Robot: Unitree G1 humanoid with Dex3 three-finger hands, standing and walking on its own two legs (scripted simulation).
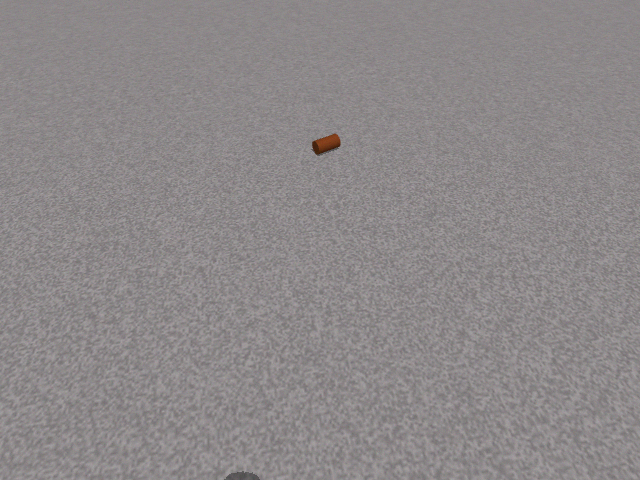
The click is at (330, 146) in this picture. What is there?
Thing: lying can
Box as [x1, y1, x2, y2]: [312, 134, 340, 154]
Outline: 338,136 336,134 332,134 313,141 312,146 314,151 317,154 339,146 340,142
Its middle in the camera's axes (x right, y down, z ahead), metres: +0.02 -0.53 +2.11
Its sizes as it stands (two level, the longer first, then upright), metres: 0.135 0.073 0.073
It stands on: the floor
